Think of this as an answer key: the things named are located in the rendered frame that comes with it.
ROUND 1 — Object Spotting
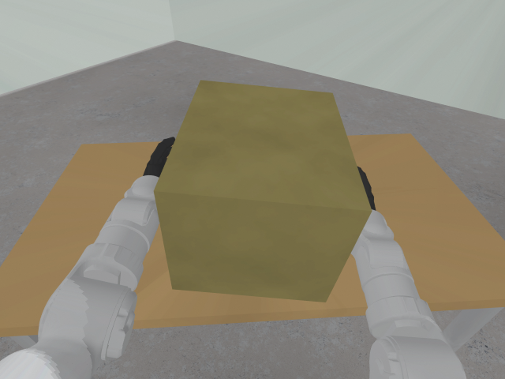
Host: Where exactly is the left robot forearm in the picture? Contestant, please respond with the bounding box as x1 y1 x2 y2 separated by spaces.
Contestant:
38 175 159 341

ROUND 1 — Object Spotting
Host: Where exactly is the carton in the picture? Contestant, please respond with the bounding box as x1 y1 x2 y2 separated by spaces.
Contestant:
154 80 372 302

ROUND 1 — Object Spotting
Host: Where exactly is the robot left upper arm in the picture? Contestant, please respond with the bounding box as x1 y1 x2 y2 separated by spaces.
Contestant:
0 276 137 379

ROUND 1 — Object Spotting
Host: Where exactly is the right robot forearm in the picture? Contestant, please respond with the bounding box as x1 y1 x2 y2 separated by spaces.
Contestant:
351 210 466 379

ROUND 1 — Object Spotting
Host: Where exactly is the robot right upper arm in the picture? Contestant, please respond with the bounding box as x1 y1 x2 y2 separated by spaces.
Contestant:
369 336 465 379

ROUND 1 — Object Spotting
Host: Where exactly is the robot left hand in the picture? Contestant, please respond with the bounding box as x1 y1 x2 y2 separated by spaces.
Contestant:
143 137 175 177

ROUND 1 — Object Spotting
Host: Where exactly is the robot right hand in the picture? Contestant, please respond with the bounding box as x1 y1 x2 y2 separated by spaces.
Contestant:
357 167 376 210

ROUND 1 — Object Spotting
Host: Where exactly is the table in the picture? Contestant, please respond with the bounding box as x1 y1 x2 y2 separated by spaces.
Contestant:
0 133 505 379

